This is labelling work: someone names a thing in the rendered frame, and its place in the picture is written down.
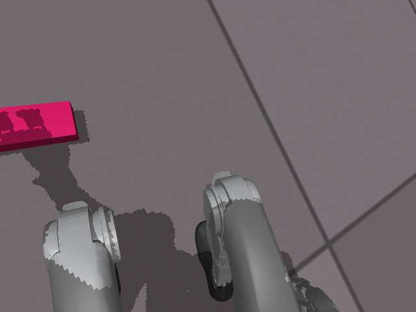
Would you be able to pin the carton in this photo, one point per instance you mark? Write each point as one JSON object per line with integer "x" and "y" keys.
{"x": 43, "y": 124}

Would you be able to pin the right robot foot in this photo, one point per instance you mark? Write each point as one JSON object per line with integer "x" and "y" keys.
{"x": 220, "y": 293}

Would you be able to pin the right robot hand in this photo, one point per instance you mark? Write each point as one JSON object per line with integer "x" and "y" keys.
{"x": 317, "y": 300}

